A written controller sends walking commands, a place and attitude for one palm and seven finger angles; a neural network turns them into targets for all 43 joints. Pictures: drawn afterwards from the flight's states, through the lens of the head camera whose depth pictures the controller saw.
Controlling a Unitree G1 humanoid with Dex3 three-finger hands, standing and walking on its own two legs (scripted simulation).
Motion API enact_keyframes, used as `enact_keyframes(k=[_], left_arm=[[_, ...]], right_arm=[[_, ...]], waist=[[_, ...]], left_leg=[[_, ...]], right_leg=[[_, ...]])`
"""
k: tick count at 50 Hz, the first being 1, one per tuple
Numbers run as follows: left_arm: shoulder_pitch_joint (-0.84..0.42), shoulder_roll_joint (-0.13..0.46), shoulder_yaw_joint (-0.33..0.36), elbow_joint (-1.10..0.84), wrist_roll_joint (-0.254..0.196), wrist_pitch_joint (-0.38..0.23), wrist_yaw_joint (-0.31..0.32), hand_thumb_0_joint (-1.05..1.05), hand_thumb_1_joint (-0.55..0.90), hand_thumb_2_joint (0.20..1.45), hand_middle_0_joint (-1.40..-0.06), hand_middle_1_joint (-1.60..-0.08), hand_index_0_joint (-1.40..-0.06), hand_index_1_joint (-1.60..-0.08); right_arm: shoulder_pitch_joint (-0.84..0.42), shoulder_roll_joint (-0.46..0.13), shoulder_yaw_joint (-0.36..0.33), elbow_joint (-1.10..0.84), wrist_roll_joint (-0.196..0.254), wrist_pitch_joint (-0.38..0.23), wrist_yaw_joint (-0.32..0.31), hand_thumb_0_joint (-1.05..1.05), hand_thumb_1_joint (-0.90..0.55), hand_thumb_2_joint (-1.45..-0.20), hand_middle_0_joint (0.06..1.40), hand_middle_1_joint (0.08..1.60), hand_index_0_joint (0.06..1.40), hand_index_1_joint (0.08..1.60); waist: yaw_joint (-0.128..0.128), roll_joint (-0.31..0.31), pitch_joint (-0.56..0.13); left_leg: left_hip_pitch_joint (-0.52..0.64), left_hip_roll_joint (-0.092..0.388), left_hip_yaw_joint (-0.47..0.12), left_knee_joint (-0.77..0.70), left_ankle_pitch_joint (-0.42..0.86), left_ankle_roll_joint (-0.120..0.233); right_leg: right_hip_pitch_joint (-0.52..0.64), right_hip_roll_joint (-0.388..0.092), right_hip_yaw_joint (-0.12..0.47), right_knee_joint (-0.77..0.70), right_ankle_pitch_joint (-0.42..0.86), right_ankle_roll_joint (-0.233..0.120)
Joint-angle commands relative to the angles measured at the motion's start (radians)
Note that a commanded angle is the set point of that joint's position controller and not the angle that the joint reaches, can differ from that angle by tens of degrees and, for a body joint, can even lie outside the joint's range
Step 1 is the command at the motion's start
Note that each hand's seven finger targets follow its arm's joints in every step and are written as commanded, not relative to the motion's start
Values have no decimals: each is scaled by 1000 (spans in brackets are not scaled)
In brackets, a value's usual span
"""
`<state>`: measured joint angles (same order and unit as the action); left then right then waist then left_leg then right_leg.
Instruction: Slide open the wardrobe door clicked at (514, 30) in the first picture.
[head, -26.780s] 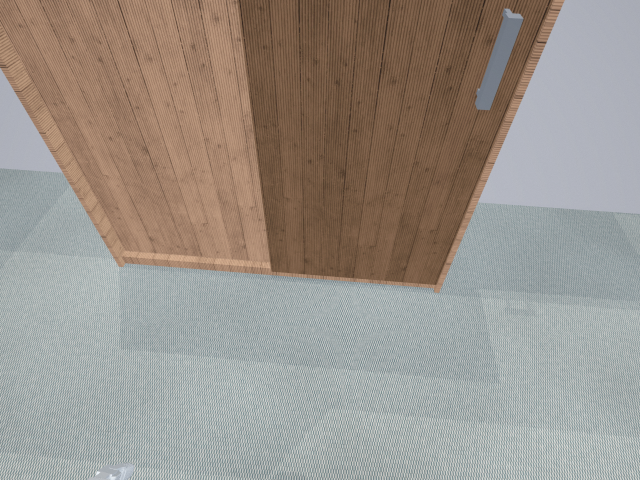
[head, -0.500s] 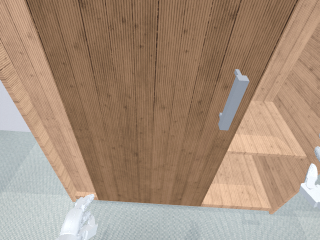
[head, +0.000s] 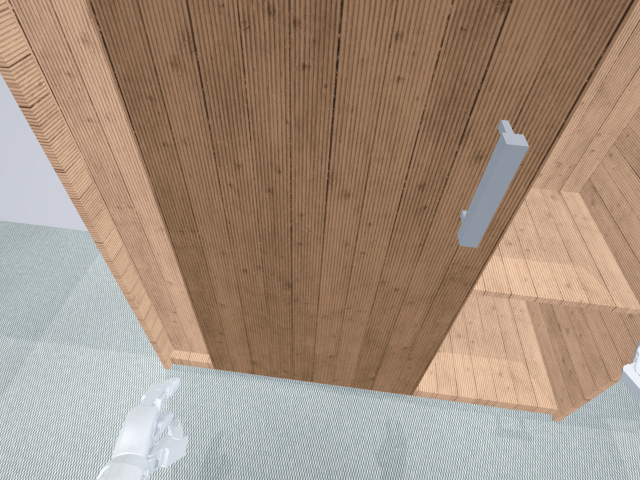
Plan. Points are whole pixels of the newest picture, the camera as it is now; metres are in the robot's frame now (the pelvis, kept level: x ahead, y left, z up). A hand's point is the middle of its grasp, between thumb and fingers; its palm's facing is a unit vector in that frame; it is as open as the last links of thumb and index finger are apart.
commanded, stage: step back with the hand held close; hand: right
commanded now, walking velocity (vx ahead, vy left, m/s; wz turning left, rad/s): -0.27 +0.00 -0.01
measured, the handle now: (485, 186) +0.50 -0.22 +0.13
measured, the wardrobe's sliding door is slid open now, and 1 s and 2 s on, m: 0.45 0.45 0.45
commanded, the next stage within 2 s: stop stepping back and stand still in 1.04 s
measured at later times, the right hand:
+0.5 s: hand out of the picture +0.10 -0.30 +0.16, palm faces +0.50 +0.74 -0.46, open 7.4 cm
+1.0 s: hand out of the picture +0.06 -0.29 +0.16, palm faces +0.41 +0.83 -0.38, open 7.4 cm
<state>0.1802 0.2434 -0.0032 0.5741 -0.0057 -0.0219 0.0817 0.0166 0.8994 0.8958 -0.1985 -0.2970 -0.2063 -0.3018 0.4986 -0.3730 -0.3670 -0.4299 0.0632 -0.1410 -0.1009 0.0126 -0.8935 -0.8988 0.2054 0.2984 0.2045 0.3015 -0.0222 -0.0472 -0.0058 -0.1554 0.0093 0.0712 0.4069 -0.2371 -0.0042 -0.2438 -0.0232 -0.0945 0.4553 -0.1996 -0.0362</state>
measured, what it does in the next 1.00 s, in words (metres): walks backwards: left foot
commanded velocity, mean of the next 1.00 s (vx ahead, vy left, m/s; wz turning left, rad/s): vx -0.33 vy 0.00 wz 0.03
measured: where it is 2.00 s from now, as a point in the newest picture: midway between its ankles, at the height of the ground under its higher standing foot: outside the picture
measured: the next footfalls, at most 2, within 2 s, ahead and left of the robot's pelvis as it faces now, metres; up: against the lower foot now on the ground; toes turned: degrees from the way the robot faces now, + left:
left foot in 0.90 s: -0.14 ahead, +0.11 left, +0.00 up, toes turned -2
right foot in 1.02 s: -0.03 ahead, -0.10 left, +0.00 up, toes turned +0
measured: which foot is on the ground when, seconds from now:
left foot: down 0.00-0.68, up 0.70-0.88, down 0.90-1.00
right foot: down 0.00-0.90, up 0.92-1.00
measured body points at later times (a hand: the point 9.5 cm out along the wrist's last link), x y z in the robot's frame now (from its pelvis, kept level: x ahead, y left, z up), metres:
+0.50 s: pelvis -0.07 -0.02 -0.02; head -0.06 -0.03 +0.43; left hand +0.11 +0.20 -0.09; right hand +0.07 -0.33 +0.18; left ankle -0.01 +0.11 -0.74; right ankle +0.03 -0.09 -0.74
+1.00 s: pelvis -0.14 -0.03 -0.01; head -0.14 -0.07 +0.44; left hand +0.03 +0.20 -0.08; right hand +0.03 -0.33 +0.18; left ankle -0.18 +0.11 -0.74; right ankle -0.05 -0.10 -0.73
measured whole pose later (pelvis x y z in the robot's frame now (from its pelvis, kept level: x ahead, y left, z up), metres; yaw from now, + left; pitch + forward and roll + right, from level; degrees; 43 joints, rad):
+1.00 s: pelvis -0.14 -0.03 -0.01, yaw +1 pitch +1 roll +3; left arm 0.20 0.18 0.00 0.66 0.02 -0.12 0.06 0.02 0.90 0.90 -0.20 -0.30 -0.21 -0.30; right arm 0.48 -0.42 -0.38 -0.50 0.03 -0.28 -0.13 0.01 -0.89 -0.90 0.21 0.30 0.21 0.30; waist -0.05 0.03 -0.03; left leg -0.19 -0.05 -0.04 0.45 -0.29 -0.02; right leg -0.47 -0.01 -0.04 0.64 -0.22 0.01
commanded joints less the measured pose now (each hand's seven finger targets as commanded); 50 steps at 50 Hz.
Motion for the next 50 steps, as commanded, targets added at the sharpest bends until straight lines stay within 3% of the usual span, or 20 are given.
enact_keyframes(k=[1,7,12,15,19,22,26,29,31,32,34,36,37,41,43,45,46,47,49,50], left_arm=[[-98,111,44,-185,0,-32,14,0,900,900,-200,-300,-200,-300],[-80,113,46,-200,-5,-38,19,0,900,900,-200,-300,-200,-300],[-73,127,49,-200,-8,-70,20,0,900,900,-200,-300,-200,-300],[-65,130,54,-195,-5,-96,21,0,900,900,-200,-300,-200,-300],[-52,128,59,-183,-2,-130,15,0,900,900,-200,-300,-200,-300],[-39,119,61,-169,3,-149,15,0,900,900,-200,-300,-200,-300],[-22,108,62,-127,16,-161,9,0,900,900,-200,-300,-200,-300],[-10,95,55,-101,12,-157,6,0,900,900,-200,-300,-200,-300],[-25,106,58,-108,9,-155,12,0,900,900,-200,-300,-200,-300],[-33,108,52,-118,7,-157,14,0,900,900,-200,-300,-200,-300],[-67,135,61,-142,8,-168,19,0,900,900,-200,-300,-200,-300],[-57,102,76,-147,19,-171,10,0,900,900,-200,-300,-200,-300],[-59,96,78,-139,21,-179,-2,0,900,900,-200,-300,-200,-300],[-45,90,73,-112,22,-187,-19,0,900,900,-200,-300,-200,-300],[-28,86,67,-85,28,-170,-19,0,900,900,-200,-300,-200,-300],[-25,64,58,-68,32,-155,-11,0,900,900,-200,-300,-200,-300],[-41,67,60,-53,29,-166,-5,0,900,900,-200,-300,-200,-300],[-40,73,67,-56,19,-167,-1,0,900,900,-200,-300,-200,-300],[-60,65,42,-71,19,-152,2,0,900,900,-200,-300,-200,-300],[-59,84,39,-78,15,-144,12,0,900,900,-200,-300,-200,-300]], right_arm=[[-7,-243,-178,-235,10,-72,-31,0,-900,-900,200,300,200,300],[13,-231,-176,-243,9,-90,-41,0,-900,-900,200,300,200,300],[-12,-212,-175,-243,-14,-118,-46,0,-900,-900,200,300,200,300],[-29,-208,-186,-243,-30,-137,-47,0,-900,-900,200,300,200,300],[-24,-209,-196,-273,-39,-167,-44,0,-900,-900,200,300,200,300],[-37,-205,-194,-278,-38,-181,-42,0,-900,-900,200,300,200,300],[-133,-213,-162,-274,-32,-188,-51,0,-900,-900,200,300,200,300],[-156,-210,-132,-232,-31,-187,-65,0,-900,-900,200,300,200,300],[-167,-233,-144,-266,-31,-193,-68,0,-900,-900,200,300,200,300],[-132,-224,-150,-253,-28,-195,-66,0,-900,-900,200,300,200,300],[-111,-228,-195,-280,-44,-208,-58,0,-900,-900,200,300,200,300],[-87,-289,-256,-302,-33,-212,-52,0,-900,-900,200,300,200,300],[-33,-243,-229,-279,-24,-211,-48,0,-900,-900,200,300,200,300],[40,-201,-171,-277,11,-208,-42,0,-900,-900,200,300,200,300],[-38,-225,-152,-287,7,-218,-37,0,-900,-900,200,300,200,300],[-143,-278,-162,-265,0,-225,-50,0,-900,-900,200,300,200,300],[-207,-286,-140,-285,-15,-213,-53,0,-900,-900,200,300,200,300],[-163,-255,-116,-227,-22,-185,-55,0,-900,-900,200,300,200,300],[-143,-259,-126,-226,-32,-165,-49,0,-900,-900,200,300,200,300],[-146,-272,-145,-250,-30,-164,-45,0,-900,-900,200,300,200,300]], waist=[[-7,35,-157],[-4,-19,-135],[-2,-77,-72],[-3,-87,-54],[-1,-108,-74],[4,-50,-71],[19,93,-41],[32,133,-47],[33,41,-38],[29,-24,-36],[6,-266,-74],[-8,-151,-132],[-12,-109,-135],[1,-207,-136],[11,-73,-120],[29,131,-111],[19,202,-128],[26,243,-74],[28,146,-23],[27,32,-23]], left_leg=[[-17,61,-86,-19,341,-4],[2,32,-80,23,222,-8],[114,-2,-84,113,65,-8],[145,-22,-77,174,8,-9],[141,-43,-95,205,-1,-2],[67,-30,-147,138,-45,12],[-249,85,-307,-95,-228,74],[-378,129,-292,-133,-188,75],[-362,70,-228,-81,-185,47],[-289,15,-174,-3,-192,22],[64,-122,-83,400,-105,-18],[42,-117,-108,525,-172,-1],[-15,-110,-95,470,-220,10],[-25,-77,-51,78,-223,29],[-96,-8,-133,-137,-137,54],[-392,207,-345,-250,-73,132],[-468,237,-328,-265,-158,142],[-456,239,-305,-234,-84,144],[-255,170,-212,-70,349,91],[-207,83,-148,21,401,33]], right_leg=[[83,-57,96,-22,297,-13],[-13,-84,131,-80,166,-22],[-288,-129,210,-201,-302,-58],[-398,-156,250,-242,-469,-73],[-416,-164,273,-235,-513,-76],[-371,-129,243,-167,-487,-59],[-127,-31,161,54,-304,-2],[15,-4,135,156,-189,12],[-15,-28,185,54,-231,2],[-94,-76,254,-75,-314,-12],[-444,-265,473,-392,-668,-94],[-380,-293,457,-359,-487,-118],[-288,-273,389,-318,-398,-108],[-120,-230,268,-288,-309,-5],[-2,-169,185,-161,-159,57],[183,-62,83,174,-51,84],[199,3,63,303,-129,88],[127,19,80,371,-127,71],[-24,2,97,178,-21,52],[-11,-12,114,2,237,40]])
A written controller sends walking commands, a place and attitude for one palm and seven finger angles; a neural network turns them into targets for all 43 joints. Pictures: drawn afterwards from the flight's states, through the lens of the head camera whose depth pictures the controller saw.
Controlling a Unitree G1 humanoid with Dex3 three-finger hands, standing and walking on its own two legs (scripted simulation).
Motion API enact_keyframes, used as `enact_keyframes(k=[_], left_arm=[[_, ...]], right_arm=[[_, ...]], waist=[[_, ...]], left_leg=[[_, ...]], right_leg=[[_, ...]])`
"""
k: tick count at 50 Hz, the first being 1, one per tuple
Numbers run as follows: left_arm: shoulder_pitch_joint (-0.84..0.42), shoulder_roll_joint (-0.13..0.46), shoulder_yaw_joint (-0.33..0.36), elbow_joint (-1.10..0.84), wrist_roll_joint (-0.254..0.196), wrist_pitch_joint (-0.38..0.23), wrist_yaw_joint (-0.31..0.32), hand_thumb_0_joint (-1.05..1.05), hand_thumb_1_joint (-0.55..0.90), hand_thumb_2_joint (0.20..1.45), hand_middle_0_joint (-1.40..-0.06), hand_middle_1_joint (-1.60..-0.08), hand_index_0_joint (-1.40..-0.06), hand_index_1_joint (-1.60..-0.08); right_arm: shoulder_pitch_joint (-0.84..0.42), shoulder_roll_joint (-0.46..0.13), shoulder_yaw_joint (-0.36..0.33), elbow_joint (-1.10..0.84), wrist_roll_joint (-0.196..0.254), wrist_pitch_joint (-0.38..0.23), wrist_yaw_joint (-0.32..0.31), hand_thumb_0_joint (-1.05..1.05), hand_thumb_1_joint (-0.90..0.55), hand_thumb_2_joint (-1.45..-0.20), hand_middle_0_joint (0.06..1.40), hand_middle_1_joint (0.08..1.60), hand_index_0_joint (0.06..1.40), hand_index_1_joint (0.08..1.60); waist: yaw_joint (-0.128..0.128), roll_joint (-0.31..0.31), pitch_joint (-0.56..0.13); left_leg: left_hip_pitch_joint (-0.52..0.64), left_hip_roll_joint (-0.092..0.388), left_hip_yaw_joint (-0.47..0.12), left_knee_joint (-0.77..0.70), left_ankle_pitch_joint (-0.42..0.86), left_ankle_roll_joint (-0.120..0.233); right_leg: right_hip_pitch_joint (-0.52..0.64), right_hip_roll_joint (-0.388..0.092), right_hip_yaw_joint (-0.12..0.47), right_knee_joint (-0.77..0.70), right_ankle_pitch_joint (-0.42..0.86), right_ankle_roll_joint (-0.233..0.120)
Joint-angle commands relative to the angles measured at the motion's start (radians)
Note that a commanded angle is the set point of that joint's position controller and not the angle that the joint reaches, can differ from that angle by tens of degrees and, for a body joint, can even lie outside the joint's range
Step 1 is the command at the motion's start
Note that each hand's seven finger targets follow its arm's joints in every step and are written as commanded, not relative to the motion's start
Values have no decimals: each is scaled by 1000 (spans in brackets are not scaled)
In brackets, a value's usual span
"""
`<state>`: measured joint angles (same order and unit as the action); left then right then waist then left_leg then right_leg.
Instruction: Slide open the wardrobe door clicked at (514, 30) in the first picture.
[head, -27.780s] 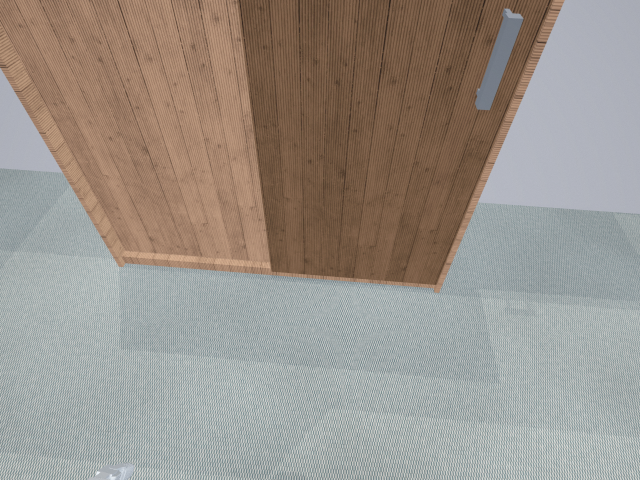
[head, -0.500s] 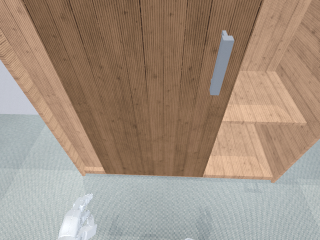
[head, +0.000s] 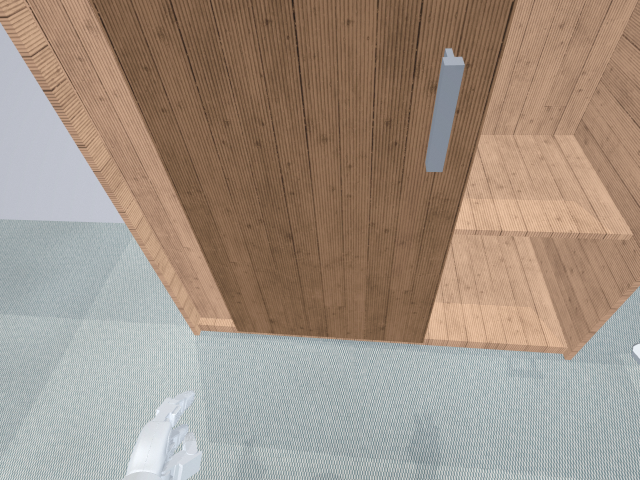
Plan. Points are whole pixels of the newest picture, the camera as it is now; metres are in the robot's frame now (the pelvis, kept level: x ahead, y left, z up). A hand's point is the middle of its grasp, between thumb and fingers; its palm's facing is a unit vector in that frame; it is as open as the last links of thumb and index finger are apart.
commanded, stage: step back with the hand held close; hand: right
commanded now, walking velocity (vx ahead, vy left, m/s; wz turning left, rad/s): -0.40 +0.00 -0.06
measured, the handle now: (441, 112) +0.63 -0.20 +0.14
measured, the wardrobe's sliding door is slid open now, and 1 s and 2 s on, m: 0.45 0.45 0.45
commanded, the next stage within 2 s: stop stepping back and stand still in 0.04 s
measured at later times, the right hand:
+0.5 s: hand out of the picture +0.09 -0.30 +0.16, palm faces +0.49 +0.82 -0.30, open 7.4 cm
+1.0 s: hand out of the picture +0.10 -0.33 +0.10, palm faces +0.36 +0.84 -0.40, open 7.4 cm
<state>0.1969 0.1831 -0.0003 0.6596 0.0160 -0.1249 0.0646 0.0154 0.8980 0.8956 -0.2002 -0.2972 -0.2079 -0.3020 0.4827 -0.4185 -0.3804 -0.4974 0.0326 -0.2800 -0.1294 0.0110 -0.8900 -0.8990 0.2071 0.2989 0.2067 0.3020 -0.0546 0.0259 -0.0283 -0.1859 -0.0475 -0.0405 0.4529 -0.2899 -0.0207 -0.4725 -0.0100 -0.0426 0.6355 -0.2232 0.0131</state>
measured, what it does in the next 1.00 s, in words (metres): walks backwards: right foot, then left foot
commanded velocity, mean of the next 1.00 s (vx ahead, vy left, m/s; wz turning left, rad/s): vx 0.06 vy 0.04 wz -0.01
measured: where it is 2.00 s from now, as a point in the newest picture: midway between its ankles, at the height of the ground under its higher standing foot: outside the picture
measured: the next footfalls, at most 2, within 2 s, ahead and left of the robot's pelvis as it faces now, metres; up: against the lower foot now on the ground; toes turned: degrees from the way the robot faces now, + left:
right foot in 0.02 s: +0.11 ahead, -0.07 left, +0.00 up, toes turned -1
left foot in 0.34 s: -0.07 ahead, +0.07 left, +0.00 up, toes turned -4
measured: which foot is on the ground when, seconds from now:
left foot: down 0.00-0.06, up 0.08-0.32, down 0.34-1.00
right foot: up 0.00-0.00, down 0.02-0.34, up 0.36-0.50, down 0.52-1.00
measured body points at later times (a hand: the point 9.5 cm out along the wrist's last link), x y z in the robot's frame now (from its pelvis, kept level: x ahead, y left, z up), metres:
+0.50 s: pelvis -0.10 -0.03 +0.00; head -0.15 -0.06 +0.45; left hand +0.02 +0.23 -0.07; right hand +0.06 -0.34 +0.18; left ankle -0.13 +0.10 -0.73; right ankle -0.06 -0.12 -0.73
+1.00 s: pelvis -0.12 -0.06 -0.01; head -0.13 -0.07 +0.44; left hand +0.03 +0.20 -0.10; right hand +0.08 -0.37 +0.12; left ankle -0.13 +0.06 -0.72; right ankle -0.07 -0.15 -0.73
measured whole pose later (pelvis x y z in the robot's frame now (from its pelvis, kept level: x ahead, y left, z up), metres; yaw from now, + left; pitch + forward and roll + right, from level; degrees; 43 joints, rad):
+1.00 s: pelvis -0.12 -0.06 -0.01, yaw -1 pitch -1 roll +1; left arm 0.24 0.26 0.02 0.74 0.01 -0.10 0.02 0.02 0.90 0.90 -0.20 -0.30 -0.21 -0.30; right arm 0.37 -0.36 -0.29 -0.19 -0.01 -0.14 -0.09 0.00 -0.89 -0.90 0.20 0.30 0.20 0.30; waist -0.01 -0.01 -0.03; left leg -0.31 0.01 0.06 0.74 -0.40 0.00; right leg -0.37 0.01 -0.02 0.67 -0.26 -0.04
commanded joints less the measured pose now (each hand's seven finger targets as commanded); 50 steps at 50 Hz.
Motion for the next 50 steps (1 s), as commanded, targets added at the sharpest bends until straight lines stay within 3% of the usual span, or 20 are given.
enact_keyframes(k=[1,3,5,7,10,14,15,17,18,24,27,29,31,35,39,44,46,47,49,50], left_arm=[[-89,165,48,-176,-14,-39,36,0,900,900,-200,-300,-200,-300],[-74,161,56,-210,-6,-54,18,0,900,900,-200,-300,-200,-300],[-61,158,71,-203,11,-79,4,0,900,900,-200,-300,-200,-300],[-46,155,69,-197,4,-92,-6,0,900,900,-200,-300,-200,-300],[-47,154,64,-206,1,-82,-1,0,900,900,-200,-300,-200,-300],[-30,157,55,-195,8,-53,19,0,900,900,-200,-300,-200,-300],[-21,154,57,-183,9,-38,21,0,900,900,-200,-300,-200,-300],[-45,144,40,-155,28,-24,21,0,900,900,-200,-300,-200,-300],[-43,137,48,-146,2,-34,24,0,900,900,-200,-300,-200,-300],[-56,160,44,-116,-9,-56,47,0,900,900,-200,-300,-200,-300],[-58,160,33,-143,-11,-76,43,0,900,900,-200,-300,-200,-300],[-51,136,28,-153,15,-88,31,0,900,900,-200,-300,-200,-300],[-50,130,31,-155,10,-95,16,0,900,900,-200,-300,-200,-300],[-36,143,38,-169,11,-59,14,0,900,900,-200,-300,-200,-300],[-27,131,47,-162,1,-30,11,0,900,900,-200,-300,-200,-300],[-53,131,27,-132,-5,-46,16,0,900,900,-200,-300,-200,-300],[-76,150,39,-143,-9,-60,29,0,900,900,-200,-300,-200,-300],[-22,353,102,66,8,-61,-74,0,900,900,-200,-300,-200,-300],[13,277,78,20,9,45,-57,0,900,900,-200,-300,-200,-300],[25,277,70,5,25,55,-49,0,900,900,-200,-300,-200,-300]], right_arm=[[-133,-260,-165,-219,2,-26,-12,0,-900,-900,200,300,200,300],[-27,-258,-188,-265,32,-44,4,0,-900,-900,200,300,200,300],[29,-235,-208,-326,41,-46,6,0,-900,-900,200,300,200,300],[138,-204,-196,-304,49,-33,-3,0,-900,-900,200,300,200,300],[179,-195,-198,-284,52,6,-18,0,-900,-900,200,300,200,300],[146,-214,-185,-251,43,45,-25,0,-900,-900,200,300,200,300],[123,-240,-193,-246,37,47,-25,0,-900,-900,200,300,200,300],[3,-261,-218,-250,51,46,-37,0,-900,-900,200,300,200,300],[-28,-203,-159,-184,38,68,-33,0,-900,-900,200,300,200,300],[-231,-146,-58,-115,-20,49,-48,0,-900,-900,200,300,200,300],[-173,-195,-119,-245,-3,11,-45,0,-900,-900,200,300,200,300],[-146,-207,-150,-270,-11,14,-42,0,-900,-900,200,300,200,300],[-74,-197,-158,-261,-7,16,-39,0,-900,-900,200,300,200,300],[40,-152,-140,-145,-7,45,-33,0,-900,-900,200,300,200,300],[-33,-173,-148,-116,9,48,-31,0,-900,-900,200,300,200,300],[-124,-142,-103,-122,-3,30,-41,0,-900,-900,200,300,200,300],[-155,-176,-126,-185,-2,15,-42,0,-900,-900,200,300,200,300],[-83,45,268,610,-91,188,103,0,-900,-900,200,300,200,300],[-125,95,256,633,-64,303,121,0,-900,-900,200,300,200,300],[-159,92,266,672,-63,309,123,0,-900,-900,200,300,200,300]], waist=[[45,-140,-38],[25,-321,-232],[14,-272,-239],[18,-210,-240],[38,-252,-164],[46,-203,-112],[53,-57,-99],[56,73,-79],[55,188,-65],[77,-56,106],[70,-341,28],[69,-317,91],[47,-199,35],[55,-209,-4],[51,195,-4],[70,52,45],[60,-66,40],[121,-175,56],[109,-240,2],[109,-157,22]], left_leg=[[-138,43,23,54,389,0],[-125,-42,12,285,-164,11],[-74,-39,-30,430,-243,24],[-119,-34,6,379,-193,19],[0,-58,97,225,-203,30],[177,-55,132,-173,-145,72],[21,72,30,-265,-145,108],[-271,350,-200,-343,-223,217],[-273,362,-240,-325,-367,238],[-250,209,-74,-114,-305,125],[-231,12,85,239,-229,31],[-192,11,38,425,-197,40],[-78,22,71,277,-169,40],[183,-2,127,-36,-123,61],[30,336,-376,-258,-308,242],[-157,241,-103,-124,-159,148],[-174,157,-33,-30,-108,79],[-291,180,101,270,187,38],[-267,43,49,563,-313,0],[-299,49,-14,656,-315,3]], right_leg=[[265,-96,128,-286,510,-29],[384,-244,309,-373,644,-65],[271,-305,352,-439,273,-118],[330,-266,275,-430,239,-132],[180,-207,209,-568,-283,-70],[131,-56,78,-483,-319,71],[230,2,-8,-243,-215,46],[286,0,48,160,-63,12],[200,9,94,272,-94,13],[220,-24,36,-127,-184,-50],[233,-244,431,-459,-453,-120],[83,-294,553,-598,-592,-135],[80,-251,366,-532,-448,-127],[-24,-139,166,-412,-437,-48],[-65,-12,25,202,-155,-15],[196,-31,5,-50,-71,-32],[266,-81,94,-189,-47,-55],[209,-195,219,-59,382,-102],[70,-301,442,-287,298,-202],[64,-315,507,-315,214,-229]])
